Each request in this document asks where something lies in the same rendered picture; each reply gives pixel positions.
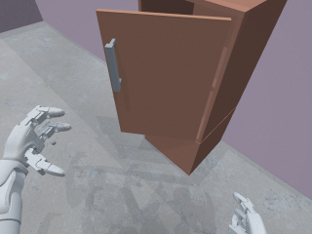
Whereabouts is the right robot hand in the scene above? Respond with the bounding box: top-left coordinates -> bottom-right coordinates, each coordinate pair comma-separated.
228,192 -> 267,234

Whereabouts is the handle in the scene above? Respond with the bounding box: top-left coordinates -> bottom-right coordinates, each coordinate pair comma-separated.
104,38 -> 122,92

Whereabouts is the left robot hand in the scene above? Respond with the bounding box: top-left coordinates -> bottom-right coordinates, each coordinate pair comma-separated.
3,105 -> 72,177

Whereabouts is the left robot forearm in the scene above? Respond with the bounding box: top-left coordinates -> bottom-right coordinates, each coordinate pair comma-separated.
0,159 -> 29,234

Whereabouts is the cupboard door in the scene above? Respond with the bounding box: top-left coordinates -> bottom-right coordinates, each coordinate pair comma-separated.
96,9 -> 232,141

